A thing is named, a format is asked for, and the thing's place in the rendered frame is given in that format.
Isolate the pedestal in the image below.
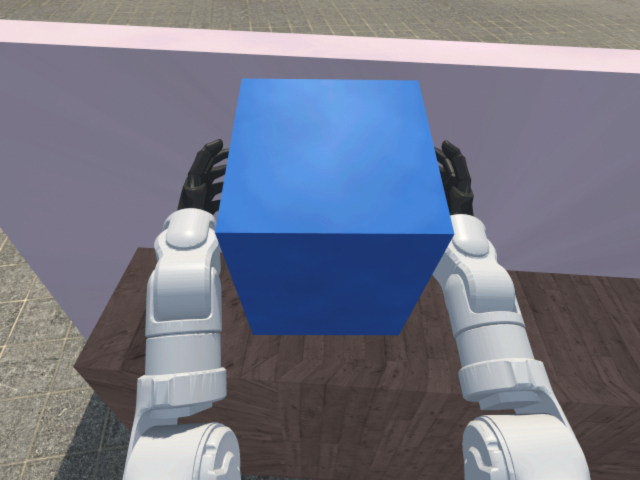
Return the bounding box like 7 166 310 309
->
73 247 640 480

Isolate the left robot forearm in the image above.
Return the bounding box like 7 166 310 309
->
123 208 227 480

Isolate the right robot hand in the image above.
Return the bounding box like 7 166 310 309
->
434 140 474 216

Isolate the left robot upper arm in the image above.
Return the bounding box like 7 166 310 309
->
124 422 241 480

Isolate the right robot forearm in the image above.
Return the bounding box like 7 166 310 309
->
432 214 591 480

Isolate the right robot upper arm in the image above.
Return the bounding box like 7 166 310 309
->
463 413 589 480

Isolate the left robot hand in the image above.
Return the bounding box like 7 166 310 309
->
177 139 229 215

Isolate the carton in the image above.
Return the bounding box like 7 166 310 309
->
215 78 454 335

